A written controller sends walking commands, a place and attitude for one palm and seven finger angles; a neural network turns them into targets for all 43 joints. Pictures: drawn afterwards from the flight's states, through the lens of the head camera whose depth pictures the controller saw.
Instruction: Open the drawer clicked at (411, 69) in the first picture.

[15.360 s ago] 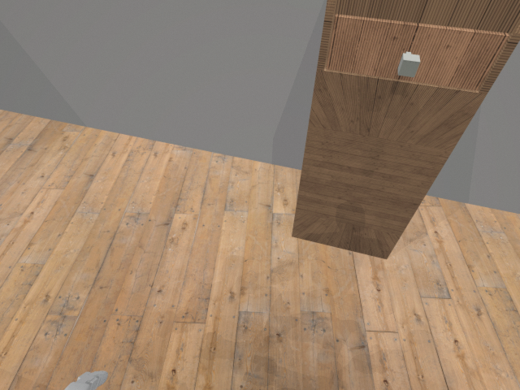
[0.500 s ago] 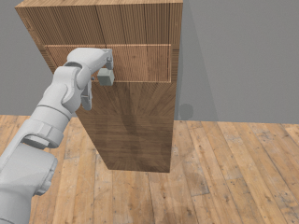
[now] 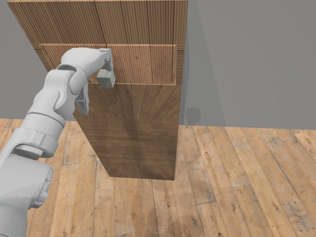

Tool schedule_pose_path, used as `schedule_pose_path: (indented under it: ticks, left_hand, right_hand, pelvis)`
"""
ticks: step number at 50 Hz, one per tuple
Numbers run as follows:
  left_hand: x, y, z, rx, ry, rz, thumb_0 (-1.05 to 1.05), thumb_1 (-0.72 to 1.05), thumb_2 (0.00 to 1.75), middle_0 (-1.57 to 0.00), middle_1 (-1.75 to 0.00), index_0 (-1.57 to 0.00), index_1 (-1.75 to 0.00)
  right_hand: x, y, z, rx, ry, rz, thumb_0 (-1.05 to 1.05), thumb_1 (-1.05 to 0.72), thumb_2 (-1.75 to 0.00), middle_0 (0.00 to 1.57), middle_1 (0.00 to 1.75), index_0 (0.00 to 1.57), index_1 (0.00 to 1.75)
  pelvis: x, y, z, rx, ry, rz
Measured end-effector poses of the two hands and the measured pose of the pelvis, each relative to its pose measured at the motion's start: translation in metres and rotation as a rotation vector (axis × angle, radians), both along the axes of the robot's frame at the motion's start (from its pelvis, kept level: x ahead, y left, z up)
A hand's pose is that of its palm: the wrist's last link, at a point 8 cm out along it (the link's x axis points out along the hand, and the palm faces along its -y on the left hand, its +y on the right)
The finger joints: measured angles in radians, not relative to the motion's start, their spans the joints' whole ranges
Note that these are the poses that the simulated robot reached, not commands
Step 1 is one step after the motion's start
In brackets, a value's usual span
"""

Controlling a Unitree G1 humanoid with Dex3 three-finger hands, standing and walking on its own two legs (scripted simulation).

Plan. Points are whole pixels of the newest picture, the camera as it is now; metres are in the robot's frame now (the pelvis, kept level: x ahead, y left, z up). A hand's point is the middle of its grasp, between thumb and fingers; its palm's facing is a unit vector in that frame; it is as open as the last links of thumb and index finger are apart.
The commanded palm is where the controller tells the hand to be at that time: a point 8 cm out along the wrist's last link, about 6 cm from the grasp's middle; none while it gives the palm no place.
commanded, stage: lift the fingers back up to retry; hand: left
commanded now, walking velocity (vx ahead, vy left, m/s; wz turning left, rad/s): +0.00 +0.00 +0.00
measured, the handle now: (108, 74) +0.53 +0.17 +0.13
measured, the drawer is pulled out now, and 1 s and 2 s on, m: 0.00 0.00 0.00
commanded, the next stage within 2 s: re-aim the fingers above the handle in 0.86 s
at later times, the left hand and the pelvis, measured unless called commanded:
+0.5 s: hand (98, 70) +0.48 +0.18 +0.17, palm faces -0.09 +0.00 -1.00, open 13.8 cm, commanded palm +0.46 +0.19 +0.25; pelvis +0.00 +0.00 +0.00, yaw -2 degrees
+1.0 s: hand (99, 67) +0.48 +0.17 +0.19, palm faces -0.01 -0.02 -1.00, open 13.8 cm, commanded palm +0.46 +0.19 +0.25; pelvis +0.01 +0.00 +0.00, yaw -2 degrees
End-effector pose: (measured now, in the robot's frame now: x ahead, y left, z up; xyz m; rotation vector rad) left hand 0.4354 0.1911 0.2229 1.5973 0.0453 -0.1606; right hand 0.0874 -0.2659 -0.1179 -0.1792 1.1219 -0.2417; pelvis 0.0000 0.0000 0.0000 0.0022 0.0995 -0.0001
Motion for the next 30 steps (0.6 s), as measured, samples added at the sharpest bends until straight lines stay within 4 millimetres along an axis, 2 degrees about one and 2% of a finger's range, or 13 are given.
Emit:
schedule_pose_path:
  ticks: [3, 6, 11, 15, 21, 25, 30]
  left_hand:
    - [-0.004, -0.022, 0.014, -0.026, -0.085, -0.155, 0.00, -0.49, 0.30, -0.32, -1.20, -0.30, -1.22]
    - [0.004, -0.034, 0.028, -0.083, -0.178, -0.181, 0.00, -0.49, 0.30, -0.32, -1.20, -0.30, -1.22]
    - [0.032, -0.017, 0.034, -0.090, -0.232, 0.017, 0.00, -0.49, 0.30, -0.32, -1.20, -0.31, -1.21]
    - [0.033, -0.022, 0.038, -0.037, -0.229, 0.059, 0.00, -0.49, 0.30, -0.36, -1.24, -0.34, -1.24]
    - [0.033, -0.016, 0.020, -0.017, -0.090, 0.121, 0.00, -0.49, 0.30, -0.34, -1.22, -0.33, -1.23]
    - [0.029, -0.014, 0.007, -0.031, -0.039, 0.054, 0.00, -0.49, 0.30, -0.33, -1.21, -0.33, -1.22]
    - [0.019, -0.018, 0.015, -0.033, -0.128, -0.064, 0.00, -0.49, 0.30, -0.32, -1.21, -0.33, -1.21]
  right_hand:
    - [0.009, -0.002, 0.003, -0.022, -0.030, 0.014, 0.00, -0.90, -0.90, 0.20, 0.30, 0.20, 0.30]
    - [0.015, 0.000, 0.003, -0.010, -0.048, 0.018, 0.00, -0.90, -0.90, 0.20, 0.30, 0.20, 0.29]
    - [0.015, 0.010, -0.001, 0.044, -0.050, 0.007, 0.00, -0.90, -0.90, 0.20, 0.30, 0.20, 0.29]
    - [0.007, 0.018, -0.009, 0.085, -0.018, -0.002, 0.00, -0.90, -0.90, 0.20, 0.30, 0.20, 0.30]
    - [-0.003, 0.019, -0.011, 0.096, -0.007, -0.044, 0.00, -0.90, -0.90, 0.20, 0.30, 0.20, 0.30]
    - [-0.008, 0.012, -0.007, 0.060, -0.008, -0.057, 0.00, -0.90, -0.90, 0.20, 0.30, 0.20, 0.30]
    - [-0.012, 0.002, -0.004, 0.025, 0.006, -0.050, 0.00, -0.90, -0.90, 0.20, 0.30, 0.20, 0.30]
  pelvis:
    - [0.001, 0.002, -0.001, -0.003, 0.001, 0.004]
    - [0.001, 0.003, -0.001, -0.004, 0.011, -0.004]
    - [0.000, 0.004, -0.001, 0.001, 0.044, -0.034]
    - [0.002, 0.004, -0.001, 0.003, 0.054, -0.041]
    - [0.004, 0.001, -0.001, 0.006, 0.031, -0.044]
    - [0.004, 0.000, -0.001, 0.005, 0.022, -0.043]
    - [0.006, 0.000, -0.001, 0.001, 0.023, -0.037]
